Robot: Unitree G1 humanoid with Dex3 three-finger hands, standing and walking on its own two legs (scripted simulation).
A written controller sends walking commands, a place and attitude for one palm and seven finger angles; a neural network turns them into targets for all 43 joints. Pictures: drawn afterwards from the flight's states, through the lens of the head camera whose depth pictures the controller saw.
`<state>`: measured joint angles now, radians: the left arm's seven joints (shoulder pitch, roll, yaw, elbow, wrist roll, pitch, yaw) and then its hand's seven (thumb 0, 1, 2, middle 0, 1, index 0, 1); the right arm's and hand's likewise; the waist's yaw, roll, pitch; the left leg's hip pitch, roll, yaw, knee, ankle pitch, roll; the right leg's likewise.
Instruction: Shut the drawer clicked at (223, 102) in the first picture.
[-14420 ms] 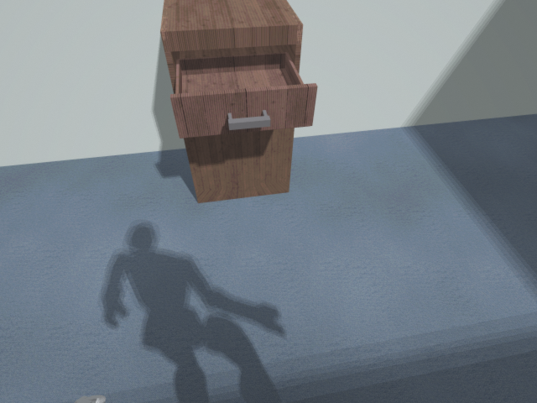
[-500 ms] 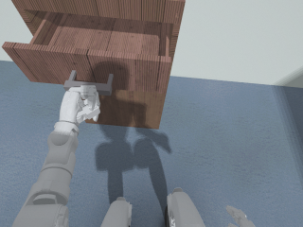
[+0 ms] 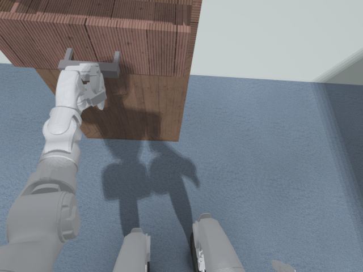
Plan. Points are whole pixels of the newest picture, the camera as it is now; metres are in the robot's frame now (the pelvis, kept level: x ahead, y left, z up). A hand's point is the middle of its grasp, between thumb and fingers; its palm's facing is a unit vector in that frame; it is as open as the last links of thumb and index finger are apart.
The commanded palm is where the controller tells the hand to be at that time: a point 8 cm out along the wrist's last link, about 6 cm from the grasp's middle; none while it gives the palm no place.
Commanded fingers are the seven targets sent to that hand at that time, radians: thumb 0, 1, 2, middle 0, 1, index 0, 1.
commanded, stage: push the drawer shut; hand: left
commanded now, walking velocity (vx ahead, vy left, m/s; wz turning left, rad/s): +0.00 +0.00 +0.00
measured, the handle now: (91, 61) +0.57 +0.17 +0.04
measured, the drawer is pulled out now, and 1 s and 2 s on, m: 0.08 0.00 0.00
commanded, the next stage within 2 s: pull the fist back off the drawer in 1.20 s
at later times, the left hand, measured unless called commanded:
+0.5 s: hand (106, 70) +0.55 +0.13 +0.04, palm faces -0.10 -0.99 -0.04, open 3.1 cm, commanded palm +0.55 +0.17 +0.05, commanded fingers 0.00 0.90 0.90 -1.40 -1.60 -1.40 -1.60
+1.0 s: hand (102, 60) +0.58 +0.14 +0.04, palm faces -0.10 -0.99 -0.06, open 3.0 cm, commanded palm +0.62 +0.15 +0.05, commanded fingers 0.00 0.90 0.90 -1.40 -1.60 -1.40 -1.60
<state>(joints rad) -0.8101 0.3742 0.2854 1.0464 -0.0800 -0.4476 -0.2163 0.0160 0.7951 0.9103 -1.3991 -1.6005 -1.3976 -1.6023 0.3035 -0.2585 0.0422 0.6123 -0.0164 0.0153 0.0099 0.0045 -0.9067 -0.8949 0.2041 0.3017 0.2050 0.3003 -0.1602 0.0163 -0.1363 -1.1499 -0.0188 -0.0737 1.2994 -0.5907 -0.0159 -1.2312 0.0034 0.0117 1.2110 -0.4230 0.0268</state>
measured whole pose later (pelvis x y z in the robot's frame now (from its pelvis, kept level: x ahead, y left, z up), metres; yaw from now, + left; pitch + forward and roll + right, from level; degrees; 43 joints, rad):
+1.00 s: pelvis -0.02 +0.01 -0.03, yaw -1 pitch +33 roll -5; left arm -1.28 0.63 0.31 1.34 0.05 -0.32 -0.20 -0.03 0.60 0.93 -1.40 -1.60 -1.40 -1.60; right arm 0.35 -0.26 0.10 0.63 -0.06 0.03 0.03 0.00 -0.91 -0.89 0.20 0.30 0.21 0.30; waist -0.29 0.04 -0.12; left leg -1.40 -0.02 -0.13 1.42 -0.59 -0.01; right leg -1.43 0.01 -0.04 1.26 -0.40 0.03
